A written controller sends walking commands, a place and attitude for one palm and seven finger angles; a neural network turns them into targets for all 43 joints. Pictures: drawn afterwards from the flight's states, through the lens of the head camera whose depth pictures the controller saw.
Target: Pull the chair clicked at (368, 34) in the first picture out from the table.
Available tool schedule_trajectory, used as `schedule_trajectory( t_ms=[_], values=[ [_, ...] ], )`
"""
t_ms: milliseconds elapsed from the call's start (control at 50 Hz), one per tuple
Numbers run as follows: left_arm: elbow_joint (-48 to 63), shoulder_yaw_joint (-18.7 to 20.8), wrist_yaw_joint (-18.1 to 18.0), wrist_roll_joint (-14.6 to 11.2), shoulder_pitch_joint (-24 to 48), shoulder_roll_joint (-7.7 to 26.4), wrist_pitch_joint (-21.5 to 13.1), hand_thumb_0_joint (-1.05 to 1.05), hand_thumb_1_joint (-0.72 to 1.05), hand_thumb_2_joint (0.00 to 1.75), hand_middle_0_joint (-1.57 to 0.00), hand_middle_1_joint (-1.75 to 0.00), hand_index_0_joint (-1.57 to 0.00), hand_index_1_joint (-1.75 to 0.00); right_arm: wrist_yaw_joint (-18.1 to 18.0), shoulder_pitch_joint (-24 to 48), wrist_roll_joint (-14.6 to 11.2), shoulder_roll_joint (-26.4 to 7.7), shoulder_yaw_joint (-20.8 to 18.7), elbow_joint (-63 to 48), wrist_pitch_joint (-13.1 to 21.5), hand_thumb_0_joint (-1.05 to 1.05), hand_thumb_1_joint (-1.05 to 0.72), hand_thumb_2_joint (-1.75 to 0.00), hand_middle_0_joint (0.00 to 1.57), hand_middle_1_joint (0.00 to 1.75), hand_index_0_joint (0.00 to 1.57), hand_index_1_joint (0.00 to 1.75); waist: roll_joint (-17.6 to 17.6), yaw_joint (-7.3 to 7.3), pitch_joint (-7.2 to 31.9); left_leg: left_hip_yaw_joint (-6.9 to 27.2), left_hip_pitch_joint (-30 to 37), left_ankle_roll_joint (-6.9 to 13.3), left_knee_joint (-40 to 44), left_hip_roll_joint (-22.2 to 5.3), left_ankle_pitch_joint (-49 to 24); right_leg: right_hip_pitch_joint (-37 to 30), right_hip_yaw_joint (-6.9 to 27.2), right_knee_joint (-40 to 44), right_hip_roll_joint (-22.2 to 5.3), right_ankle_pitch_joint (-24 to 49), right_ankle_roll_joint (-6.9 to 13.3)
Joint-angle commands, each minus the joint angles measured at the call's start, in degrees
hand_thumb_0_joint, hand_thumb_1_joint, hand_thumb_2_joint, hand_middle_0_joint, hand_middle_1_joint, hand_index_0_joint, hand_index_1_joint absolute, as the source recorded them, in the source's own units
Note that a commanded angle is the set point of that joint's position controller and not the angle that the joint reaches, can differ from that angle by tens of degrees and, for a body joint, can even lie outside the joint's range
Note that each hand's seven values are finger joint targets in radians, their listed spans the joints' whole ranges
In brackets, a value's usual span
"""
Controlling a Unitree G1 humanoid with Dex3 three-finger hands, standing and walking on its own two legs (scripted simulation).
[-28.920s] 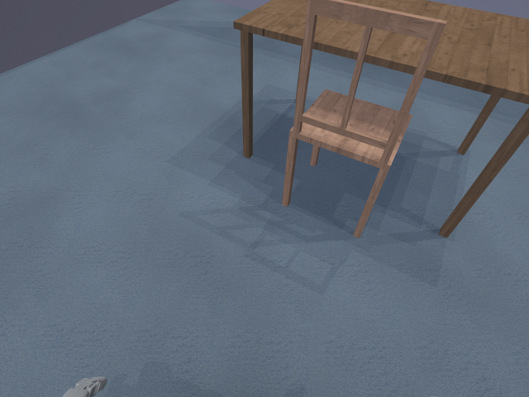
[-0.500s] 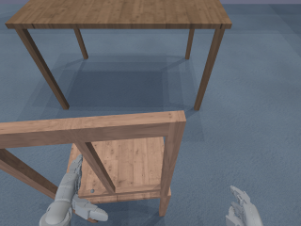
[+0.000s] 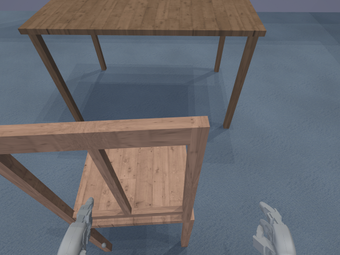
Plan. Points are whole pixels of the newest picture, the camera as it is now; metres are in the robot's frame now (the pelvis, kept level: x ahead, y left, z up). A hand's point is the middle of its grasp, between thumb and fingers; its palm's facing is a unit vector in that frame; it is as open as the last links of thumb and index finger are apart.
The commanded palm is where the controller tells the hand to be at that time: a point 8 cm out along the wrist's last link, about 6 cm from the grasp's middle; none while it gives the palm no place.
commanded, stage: draw the fingers out of the gap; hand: left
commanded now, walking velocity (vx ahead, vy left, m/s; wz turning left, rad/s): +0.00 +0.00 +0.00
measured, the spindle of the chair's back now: (115, 187) +0.28 +0.14 +0.01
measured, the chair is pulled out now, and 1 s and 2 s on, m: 0.59 0.59 0.58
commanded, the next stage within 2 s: draw the hand back to the body in 0.08 s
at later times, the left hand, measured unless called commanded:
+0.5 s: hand (81, 233) +0.17 +0.17 +0.06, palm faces +0.06 -0.99 -0.10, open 17.5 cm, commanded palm +0.12 +0.24 +0.06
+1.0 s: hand (41, 224) +0.17 +0.23 +0.11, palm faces +0.24 -0.89 -0.39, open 15.0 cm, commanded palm +0.14 +0.28 +0.15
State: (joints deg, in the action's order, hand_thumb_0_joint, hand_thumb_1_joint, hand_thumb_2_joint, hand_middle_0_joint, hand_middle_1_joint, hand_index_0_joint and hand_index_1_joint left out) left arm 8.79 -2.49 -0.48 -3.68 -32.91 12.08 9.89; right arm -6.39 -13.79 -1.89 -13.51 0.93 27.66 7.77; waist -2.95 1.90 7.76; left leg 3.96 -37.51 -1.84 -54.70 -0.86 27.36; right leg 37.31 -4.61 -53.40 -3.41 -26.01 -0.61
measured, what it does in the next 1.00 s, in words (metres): stands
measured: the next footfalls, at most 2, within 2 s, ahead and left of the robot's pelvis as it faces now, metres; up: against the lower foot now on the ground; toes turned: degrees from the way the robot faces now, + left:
none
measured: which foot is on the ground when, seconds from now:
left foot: down 0.00-1.00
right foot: down 0.00-1.00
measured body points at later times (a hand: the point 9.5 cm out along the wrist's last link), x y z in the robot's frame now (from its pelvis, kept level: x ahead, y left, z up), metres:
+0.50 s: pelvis -0.01 -0.01 -0.02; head +0.03 -0.01 +0.43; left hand +0.16 +0.23 +0.07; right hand +0.18 -0.24 -0.09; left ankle +0.00 +0.14 -0.69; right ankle +0.01 -0.13 -0.69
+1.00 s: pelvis +0.01 +0.01 +0.03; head +0.01 -0.01 +0.48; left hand +0.15 +0.27 +0.13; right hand +0.20 -0.22 -0.05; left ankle +0.00 +0.14 -0.69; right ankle +0.00 -0.13 -0.69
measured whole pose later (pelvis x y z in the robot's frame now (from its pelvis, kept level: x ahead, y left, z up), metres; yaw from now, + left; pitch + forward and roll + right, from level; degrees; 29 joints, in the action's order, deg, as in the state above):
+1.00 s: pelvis +0.01 +0.01 +0.03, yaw +0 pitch +1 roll -1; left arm 23.8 7.1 -7.1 -3.8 -38.7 19.6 1.7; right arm -7.8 -12.4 -2.0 -12.1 1.8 32.4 6.8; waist -3.6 -2.7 2.3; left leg 3.0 -19.9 -1.3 -43.1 -1.3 24.0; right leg 19.5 -4.2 -40.9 -2.7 -21.9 -1.1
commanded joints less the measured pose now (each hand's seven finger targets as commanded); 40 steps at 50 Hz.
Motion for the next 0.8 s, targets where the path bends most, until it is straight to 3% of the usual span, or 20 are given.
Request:
schedule_trajectory(
  t_ms=[0, 80, 180, 200, 220, 260, 280, 340, 360, 380, 440, 500, 540, 560, 680, 700, 720, 740, 780],
  values=[
    [12.4, 5.7, -1.0, 0.6, -2.5, 7.0, -3.7, 0.00, -0.55, 0.20, 0.00, 0.00, 0.00, 0.00, -0.9, 4.5, -0.1, -6.3, -3.5, -9.2, 2.9, 0.00, -0.90, -0.90, 0.20, 0.30, 0.20, 0.30, 4.0, -0.15, 5.1, -1.8, 2.2, 3.1, 7.2, 1.2, -10.6, -5.0, -0.1, 8.7, 1.1, 8.5, 1.3],
    [14.3, 4.6, -0.8, 1.1, -6.7, 6.0, -4.5, 0.00, -0.55, 0.20, 0.00, 0.00, 0.00, 0.00, -0.8, 4.8, -0.3, -5.6, -3.7, -9.6, 2.9, 0.00, -0.90, -0.90, 0.20, 0.30, 0.20, 0.30, 0.1, -0.60, 4.9, -2.0, 2.2, 3.0, 6.8, 1.3, -11.2, -4.5, -0.2, 8.0, 1.0, 8.7, 1.7],
    [15.0, 3.4, 0.7, 0.3, -10.0, 4.9, -4.7, 0.00, -0.55, 0.20, 0.00, 0.00, 0.00, 0.00, -1.2, 5.1, -0.5, -5.4, -3.9, -9.5, 3.4, 0.00, -0.90, -0.90, 0.20, 0.30, 0.20, 0.30, 2.6, -0.01, 5.0, -1.8, 1.3, 3.4, 5.6, 1.3, -11.2, -4.1, 0.0, 8.1, 1.1, 9.3, 1.4],
    [23.1, 5.5, 1.0, -5.8, -4.3, 2.1, -11.8, 0.00, -0.55, 0.20, 0.00, 0.00, 0.00, 0.00, -1.3, 4.2, -0.2, -5.1, -3.9, -8.9, 4.6, 0.00, -0.90, -0.90, 0.20, 0.30, 0.20, 0.30, 4.6, 0.21, 4.0, -1.4, 0.7, 2.9, 3.7, 1.7, -12.2, -2.0, -1.1, 7.3, 1.7, 10.7, 1.3],
    [19.5, 7.5, 1.5, -5.5, -7.4, 4.4, -14.9, 0.00, -0.55, 0.20, 0.00, 0.00, 0.00, 0.00, -1.3, 4.1, -0.2, -5.1, -4.5, -6.9, 5.3, 0.00, -0.90, -0.90, 0.20, 0.30, 0.20, 0.30, 3.6, -0.80, 6.2, -1.7, 1.2, 2.8, 3.1, 1.6, -12.6, -2.6, -0.7, 6.5, 1.8, 10.7, 1.6],
    [21.7, 9.8, 1.6, -6.4, -7.7, 6.7, -18.0, 0.00, -0.55, 0.20, 0.00, 0.00, 0.00, 0.00, -1.3, 3.8, -0.4, -5.1, -4.5, -6.4, 6.0, 0.00, -0.90, -0.90, 0.20, 0.30, 0.20, 0.30, 1.3, -1.25, 6.9, -1.7, 1.3, 2.8, 3.2, 1.5, -13.1, -3.2, -0.5, 6.1, 1.9, 10.6, 1.8],
    [23.3, 9.7, 2.1, -6.8, -7.1, 6.3, -19.9, 0.00, -0.55, 0.20, 0.00, 0.00, 0.00, 0.00, -1.2, 3.6, -0.5, -4.9, -4.6, -6.3, 6.4, 0.00, -0.90, -0.90, 0.20, 0.30, 0.20, 0.30, 0.4, -1.21, 8.1, -1.8, 2.1, 2.7, 3.2, 1.6, -13.8, -3.4, -0.4, 5.6, 1.8, 11.1, 1.8],
    [20.6, 11.3, 4.1, -8.0, -7.5, 5.9, -25.2, 0.00, -0.55, 0.20, 0.00, 0.00, 0.00, 0.00, -0.5, 4.6, -0.9, -4.3, -4.9, -4.7, 6.6, 0.00, -0.90, -0.90, 0.20, 0.30, 0.20, 0.30, 1.0, -1.35, 5.7, -1.7, 0.3, 2.3, 2.4, 1.3, -13.3, -2.0, -0.4, 4.9, 1.9, 10.5, 1.8],
    [20.0, 11.7, 5.1, -8.2, -7.7, 6.2, -26.9, 0.00, -0.55, 0.20, 0.00, 0.00, 0.00, 0.00, -0.2, 5.2, -1.1, -4.3, -5.1, -4.3, 6.7, 0.00, -0.90, -0.90, 0.20, 0.30, 0.20, 0.30, -0.6, -1.59, 5.3, -1.7, 0.2, 2.3, 2.2, 1.2, -13.3, -1.8, 0.0, 4.9, 1.9, 10.4, 2.0],
    [19.2, 11.1, 6.4, -8.8, -7.8, 5.2, -28.6, 0.00, -0.55, 0.20, 0.00, 0.00, 0.00, 0.00, 0.2, 5.3, -1.1, -4.2, -5.0, -4.2, 6.8, 0.00, -0.90, -0.90, 0.20, 0.30, 0.20, 0.30, 0.8, -1.29, 5.3, -1.7, -0.4, 2.2, 1.9, 1.2, -12.8, -1.5, 0.0, 4.5, 1.8, 10.1, 1.7],
    [16.1, 13.3, 11.5, -11.1, -7.4, 6.6, -32.9, 0.00, -0.55, 0.20, 0.00, 0.00, 0.00, 0.00, 1.0, 6.9, -1.5, -4.8, -5.2, -4.2, 6.9, 0.00, -0.90, -0.90, 0.20, 0.30, 0.20, 0.30, 2.7, -1.39, 5.1, -1.7, -2.9, 2.0, 0.6, 1.0, -10.8, -1.7, 1.6, 4.7, 1.6, 8.5, 1.7],
    [17.0, 15.9, 14.8, -12.9, -9.8, 8.5, -31.4, 0.00, -0.55, 0.20, 0.00, 0.00, 0.00, 0.00, 1.1, 8.1, -2.4, -5.1, -5.2, -6.1, 7.0, 0.00, -0.90, -0.90, 0.20, 0.30, 0.20, 0.30, 0.8, -2.68, 7.9, -2.1, -0.6, 2.2, 2.5, 1.0, -10.4, -5.5, 2.5, 6.0, 1.2, 7.7, 1.8],
    [19.5, 18.4, 14.7, -14.4, -9.5, 9.8, -28.8, 0.00, -0.55, 0.20, 0.00, 0.00, 0.00, 0.00, 0.6, 8.3, -2.8, -5.0, -5.1, -7.1, 6.9, 0.00, -0.90, -0.90, 0.20, 0.30, 0.20, 0.30, 2.2, -3.17, 8.9, -2.0, 0.7, 2.4, 3.8, 0.9, -10.2, -7.6, 2.6, 7.3, 1.1, 7.2, 1.6],
    [19.9, 20.2, 14.3, -14.9, -8.9, 11.0, -27.7, 0.00, -0.55, 0.20, 0.00, 0.00, 0.00, 0.00, 0.2, 8.9, -2.9, -5.1, -5.0, -6.9, 6.9, 0.00, -0.90, -0.90, 0.20, 0.30, 0.20, 0.30, 2.1, -3.42, 8.5, -1.8, 1.0, 2.4, 4.2, 0.9, -10.0, -8.6, 2.7, 7.9, 1.2, 6.9, 1.7],
    [24.0, 19.2, 11.8, -15.6, -3.8, 9.9, -26.3, 0.00, -0.37, 0.29, -0.02, -0.04, -0.02, -0.04, -0.7, 7.2, -3.0, -5.2, -3.7, -5.5, 8.4, 0.00, -0.90, -0.90, 0.20, 0.30, 0.20, 0.30, 1.2, -2.24, 2.1, -1.0, 4.4, 2.5, 8.2, 0.4, -9.7, -7.7, 0.9, 11.1, 1.8, 5.7, 1.6],
    [22.2, 22.6, 2.3, -4.4, -7.4, 20.7, -19.9, 0.00, -0.33, 0.31, -0.03, -0.05, -0.03, -0.05, -1.4, 7.1, -1.2, -4.6, -3.7, -4.8, 5.6, 0.00, -0.90, -0.90, 0.20, 0.30, 0.20, 0.30, -0.9, -6.92, 4.9, -1.9, 7.8, 2.2, 10.6, -0.8, -9.4, -13.0, 3.7, 13.8, 0.0, 5.7, 2.7],
    [27.3, 17.9, -1.4, -3.2, -6.9, 14.2, -17.4, 0.00, -0.30, 0.32, -0.04, -0.05, -0.04, -0.05, -1.5, 6.6, -0.8, -3.9, -2.9, -6.6, 4.7, 0.00, -0.90, -0.90, 0.20, 0.30, 0.20, 0.30, -0.9, -4.64, 1.5, -2.2, 8.9, 2.3, 11.6, -0.5, -9.5, -12.1, 2.6, 15.1, -0.5, 7.2, 2.4],
    [24.7, 17.2, -3.4, -2.6, -7.4, 12.7, -15.7, 0.00, -0.26, 0.34, -0.04, -0.06, -0.04, -0.06, -1.7, 6.6, -0.9, -3.8, -3.1, -6.0, 3.9, 0.00, -0.90, -0.90, 0.20, 0.30, 0.20, 0.30, 1.9, -4.17, -0.6, -1.9, 9.0, 2.1, 12.2, -0.9, -9.0, -11.8, 2.1, 15.9, -0.5, 6.8, 2.2],
    [23.3, 16.2, -5.9, -1.0, -7.0, 11.5, -13.7, 0.00, -0.19, 0.37, -0.05, -0.08, -0.05, -0.08, -1.8, 7.5, -0.8, -3.8, -2.7, -5.0, 2.2, 0.00, -0.90, -0.90, 0.20, 0.30, 0.20, 0.30, 1.0, -3.97, -3.9, -2.2, 11.3, 2.4, 13.5, -1.0, -8.9, -12.0, 1.7, 17.8, -0.2, 6.5, 2.2]
  ],
)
